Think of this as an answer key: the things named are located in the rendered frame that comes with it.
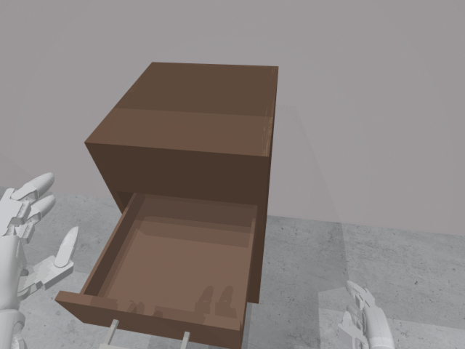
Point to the drawer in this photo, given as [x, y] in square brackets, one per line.
[173, 265]

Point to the right robot hand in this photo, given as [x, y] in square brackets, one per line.
[372, 325]

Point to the handle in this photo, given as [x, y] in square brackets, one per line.
[109, 337]

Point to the robot left forearm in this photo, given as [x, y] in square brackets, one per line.
[12, 322]

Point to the cabinet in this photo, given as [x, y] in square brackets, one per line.
[191, 130]

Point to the left robot hand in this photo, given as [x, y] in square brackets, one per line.
[17, 220]

